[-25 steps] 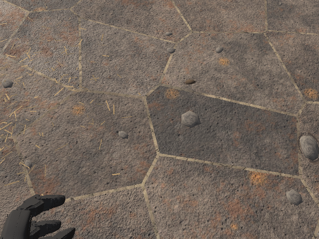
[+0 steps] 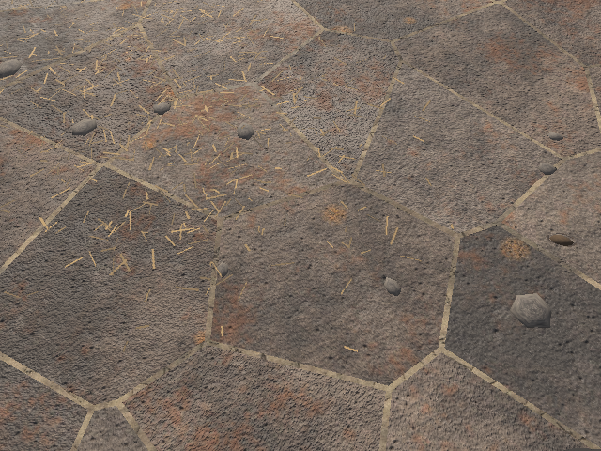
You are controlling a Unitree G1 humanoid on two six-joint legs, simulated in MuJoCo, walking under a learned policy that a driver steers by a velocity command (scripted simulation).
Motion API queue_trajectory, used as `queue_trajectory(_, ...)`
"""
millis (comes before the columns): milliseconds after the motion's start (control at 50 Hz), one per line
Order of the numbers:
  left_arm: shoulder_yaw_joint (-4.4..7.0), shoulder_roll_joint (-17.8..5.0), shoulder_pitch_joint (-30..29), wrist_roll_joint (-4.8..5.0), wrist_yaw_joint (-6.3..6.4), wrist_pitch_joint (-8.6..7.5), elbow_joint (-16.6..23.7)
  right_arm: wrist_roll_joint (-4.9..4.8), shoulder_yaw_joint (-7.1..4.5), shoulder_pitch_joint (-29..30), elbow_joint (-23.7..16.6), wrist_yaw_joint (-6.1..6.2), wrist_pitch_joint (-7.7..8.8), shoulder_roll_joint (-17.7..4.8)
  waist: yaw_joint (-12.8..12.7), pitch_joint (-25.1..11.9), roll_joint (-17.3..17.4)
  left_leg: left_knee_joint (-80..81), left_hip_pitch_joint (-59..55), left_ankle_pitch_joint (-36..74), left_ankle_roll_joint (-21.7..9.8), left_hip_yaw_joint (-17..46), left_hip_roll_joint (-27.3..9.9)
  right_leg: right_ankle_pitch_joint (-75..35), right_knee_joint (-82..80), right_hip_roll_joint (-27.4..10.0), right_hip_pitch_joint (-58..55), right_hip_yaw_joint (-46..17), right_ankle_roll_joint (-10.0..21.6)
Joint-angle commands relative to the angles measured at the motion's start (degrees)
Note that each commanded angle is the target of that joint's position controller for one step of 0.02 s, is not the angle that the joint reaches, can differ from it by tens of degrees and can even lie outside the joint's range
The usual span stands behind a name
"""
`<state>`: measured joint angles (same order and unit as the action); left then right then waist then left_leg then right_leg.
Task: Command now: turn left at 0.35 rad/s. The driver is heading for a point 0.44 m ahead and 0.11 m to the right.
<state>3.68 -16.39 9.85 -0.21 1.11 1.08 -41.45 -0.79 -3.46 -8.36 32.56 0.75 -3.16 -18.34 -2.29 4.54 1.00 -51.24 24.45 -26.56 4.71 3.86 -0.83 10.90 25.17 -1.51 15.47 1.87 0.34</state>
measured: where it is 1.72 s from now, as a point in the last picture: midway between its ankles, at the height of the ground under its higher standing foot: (502, 403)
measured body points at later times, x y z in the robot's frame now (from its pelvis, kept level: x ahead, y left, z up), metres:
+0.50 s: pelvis +0.09 -0.01 +0.00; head +0.09 -0.01 +0.45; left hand +0.28 +0.25 -0.10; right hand +0.06 -0.30 -0.12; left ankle -0.02 +0.14 -0.74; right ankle +0.18 -0.17 -0.67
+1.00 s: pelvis +0.36 -0.22 +0.00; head +0.39 -0.26 +0.45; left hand +0.56 -0.01 -0.11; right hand +0.41 -0.53 -0.10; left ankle +0.63 -0.19 -0.68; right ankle +0.26 -0.20 -0.74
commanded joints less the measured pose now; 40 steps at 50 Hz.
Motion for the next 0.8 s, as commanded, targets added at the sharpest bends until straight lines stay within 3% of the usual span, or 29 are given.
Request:
queue_trajectory(20,2.84,-11.7,-1.1,0.89,-0.39,-0.37,2.9,-0.13,-1.0,-0.2,-3.6,-0.06,0.8,-4.6,0.3,-10.4,-12.7,11.9,-4.2,1.9,-0.9,-3.5,1.5,-22.3,-3.9,-13.1,-10.4,-10.8,12.9)
queue_trajectory(60,2.25,-10.8,-1.2,1.96,-0.37,-0.27,2.1,0.0,-0.99,-4.2,-1.1,-0.36,0.72,-3.9,2.6,-10.3,-11.6,28.1,-13.0,13.2,-3.5,-5.3,2.7,-21.3,-0.7,-12.0,-7.6,-9.0,10.3)
queue_trajectory(80,1.6,-9.1,1.8,2.12,-0.44,-0.69,0.8,0.1,-1.11,-4.3,-1.0,-0.28,0.61,-5.1,2.3,-10.5,-9.2,33.3,-19.7,19.2,-5.4,-2.5,1.1,-15.8,1.0,-10.6,-3.2,-7.5,6.6)
queue_trajectory(100,0.32,-5.6,3.6,-0.26,-1.02,-1.37,1.1,0.41,-1.52,-4.7,-1.7,0.23,0.34,-8.3,0.7,-13.0,2.0,32.6,-28.3,32.8,-8.4,9.9,-9.1,-0.9,9.6,-6.1,4.9,-2.7,1.0)
queue_trajectory(120,-0.82,-2.5,1.7,-1.11,-1.04,-1.96,2.7,2.76,-0.83,-0.9,-1.7,-0.06,0.59,-8.1,-0.3,-11.5,13.0,31.4,-20.3,34.9,-16.4,16.3,-17.8,17.5,9.0,-2.0,8.7,-0.4,-2.4)
queue_trajectory(140,-0.45,-5.4,-0.3,-0.84,-0.92,-1.77,2.0,3.62,0.62,1.4,-2.3,-0.45,1.68,-2.4,1.9,-10.5,8.4,32.4,-16.7,30.8,-18.0,13.1,-15.7,18.6,12.3,-3.9,4.5,-3.2,-4.0)
queue_trajectory(160,-0.05,-6.8,-0.3,0.27,-1.27,-1.74,1.9,3.02,-0.21,-0.8,-0.6,-0.46,2.26,-4.3,3.0,-10.2,10.1,34.4,-19.8,14.5,-16.7,11.5,-13.3,15.8,15.3,-1.5,8.1,-0.2,-3.9)
queue_trajectory(180,0.81,-9.2,-2.2,1.2,-1.31,-1.72,1.8,1.88,-2.13,-6.0,1.0,-0.26,2.67,-9.3,6.8,-8.1,11.2,38.3,-22.9,-4.7,-16.8,14.6,-13.9,16.9,23.6,-0.4,15.6,0.9,-3.6)
queue_trajectory(200,1.7,-11.0,-3.6,1.9,-1.21,-1.53,2.7,1.11,-2.5,-8.3,2.6,0.07,3.39,-10.6,7.9,-3.6,11.9,41.5,-23.9,-13.8,-17.1,19.2,-16.9,16.7,30.1,-2.0,24.4,-2.6,-2.8)
queue_trajectory(240,1.86,-9.1,-2.6,3.77,-1.34,-2.07,2.6,0.84,-1.71,-9.4,3.9,0.7,5.49,-7.5,6.8,1.8,9.8,44.4,-26.3,-15.7,-15.9,19.1,-17.6,11.0,34.9,-2.2,33.8,-8.5,-0.8)
queue_trajectory(280,1.97,-7.7,-1.2,2.87,-1.54,-3.35,2.0,0.86,-1.25,-8.9,4.1,1.1,7.4,-4.7,5.8,0.4,7.3,45.1,-30.2,-8.0,-14.1,13.6,-17.2,4.2,36.5,-2.8,36.8,-9.5,-0.5)
queue_trajectory(360,1.56,-5.5,-0.6,2.36,-2.22,-3.36,2.9,1.28,-1.78,-7.9,4.6,0.98,9.09,-4.4,4.9,-0.7,5.5,46.6,-28.7,1.0,-13.3,3.4,-16.9,-2.6,37.5,-4.8,36.6,-7.2,-3.0)
queue_trajectory(380,1.85,-6.2,-3.5,-4.31,-4.87,-0.98,3.1,3.77,-1.57,-11.3,6.7,0.07,8.38,-5.4,5.4,0.3,1.1,48.0,-24.0,0.1,-12.7,-0.2,-16.2,-1.5,38.3,-2.9,33.8,-3.5,-3.1)
queue_trajectory(400,1.86,-5.5,-3.9,-3.7,-6.19,-0.03,4.0,3.97,-1.91,-11.1,6.9,-0.2,8.32,-5.8,5.0,1.5,3.8,48.2,-22.7,0.2,-12.2,-2.5,-16.0,-2.8,37.6,-3.5,34.1,-3.2,-3.0)
queue_trajectory(440,1.66,-5.4,-4.6,-2.02,-7.52,0.52,4.8,3.6,-2.05,-10.5,7.4,-0.06,8.72,-6.2,4.2,2.7,5.9,48.8,-21.7,0.2,-11.1,-5.8,-16.8,-5.7,35.4,-5.1,34.2,-3.5,-2.1)
queue_trajectory(520,0.91,-5.5,-9.2,-1.87,-8.17,0.38,6.9,3.62,-2.57,-11.6,9.6,0.31,9.01,-7.4,4.7,4.8,4.7,50.0,-25.3,1.2,-10.2,-11.8,-18.3,-4.3,26.7,-6.4,32.5,0.3,1.9)
queue_trajectory(560,0.3,-5.1,-11.8,-1.85,-8.01,0.43,8.1,3.88,-2.74,-13.2,11.2,0.2,8.66,-7.8,5.5,5.9,4.6,48.9,-28.7,6.2,-10.0,-15.2,-18.4,-0.5,22.8,-5.9,31.3,3.3,4.8)
queue_trajectory(580,0.07,-5.0,-11.9,-1.77,-7.71,0.47,8.4,3.88,-2.78,-13.3,11.7,0.1,8.3,-8.2,5.1,5.6,4.6,46.5,-29.6,13.8,-9.6,-17.4,-18.0,2.5,20.7,-4.7,28.6,5.3,6.5)
queue_trajectory(600,0.14,-5.4,-10.1,-1.56,-7.08,0.47,8.1,3.72,-2.83,-13.1,12.1,0.02,7.94,-9.1,3.8,3.6,4.7,41.4,-30.1,31.1,-9.2,-19.7,-17.3,6.3,19.2,-1.9,22.9,7.9,8.4)
queue_trajectory(620,0.7,-6.5,-4.8,-1.12,-6.13,0.27,6.9,3.53,-3.03,-13.4,12.6,-0.14,7.4,-10.6,0.9,-0.9,5.0,31.2,-30.5,52.4,-9.3,-21.1,-17.1,10.7,19.8,2.5,14.5,10.5,10.1)
queue_trajectory(640,1.72,-8.0,6.1,-0.47,-5.14,-0.42,4.0,3.08,-3.27,-12.3,12.3,-0.49,6.55,-12.3,-4.9,-7.4,4.3,15.1,-26.9,67.8,-9.4,-21.9,-16.8,12.0,18.9,7.2,1.0,11.7,11.5)
queue_trajectory(660,3.6,-11.5,21.0,-0.99,-4.16,-0.91,-1.0,2.99,-2.67,-11.2,11.2,-0.77,6.46,-11.7,-11.6,-15.6,-0.3,-6.0,-14.2,60.7,-7.4,-21.6,-15.0,11.4,14.6,8.6,-20.3,6.2,12.7)
queue_trajectory(680,5.49,-20.8,18.2,-1.16,-3.21,-0.57,-1.4,3.41,0.23,-12.4,6.8,-1.92,7.21,-0.7,-5.1,-14.9,-20.3,-25.1,12.2,3.6,-3.4,-18.8,-4.7,34.4,0.9,-7.2,-31.6,-25.2,16.8)
queue_trajectory(700,5.47,-21.6,17.7,-0.2,-3.08,-0.87,1.1,3.68,0.38,-6.7,3.8,-2.18,8.56,-3.1,-6.1,-21.4,-15.6,-34.5,19.5,-1.5,-3.2,-3.3,0.2,42.2,-11.9,-13.3,-33.5,-50.1,18.5)
queue_trajectory(720,4.95,-19.2,17.0,-1.26,-2.77,-0.91,-0.1,2.96,-0.05,-1.8,3.0,-2.07,9.14,-6.0,-6.2,-14.1,-8.3,-35.6,24.9,4.5,-4.3,-1.2,-2.5,29.2,-13.7,-14.6,-31.4,-45.3,16.1)
queue_trajectory(740,4.2,-16.6,15.6,-1.75,-2.01,-1.54,-0.5,2.1,0.57,-4.6,4.5,-1.6,9.6,-4.8,-2.8,-8.4,-4.2,-32.3,22.8,8.9,-4.9,-2.6,-5.1,9.7,-10.6,-14.9,-23.5,-37.6,15.7)
queue_trajectory(760,3.1,-13.0,11.1,-1.84,-1.67,-2.49,0.2,2.49,0.93,-6.4,6.4,-1.28,9.34,-4.1,0.6,-5.5,0.3,-27.6,17.0,11.4,-4.8,-2.4,-7.6,-5.6,-8.0,-12.2,-14.6,-29.3,14.1)
queue_trajectory(780,2.05,-10.4,7.7,-1.37,-1.7,-3.19,0.8,3.02,1.08,-9.7,7.8,-1.26,8.32,-3.6,3.4,-4.7,-0.3,-24.9,11.3,11.7,-4.5,-2.2,-8.4,-19.6,-7.3,-10.1,-8.5,-23.0,13.1)
queue_trajectory(800,1.29,-7.6,5.0,1.21,-2.15,-5.18,4.0,-1.65,-0.8,-8.9,7.3,-0.06,9.56,-7.5,2.6,-7.9,-2.7,-26.5,10.5,9.9,-4.0,1.2,-8.7,-24.8,-8.2,-10.9,-8.9,-22.9,15.4)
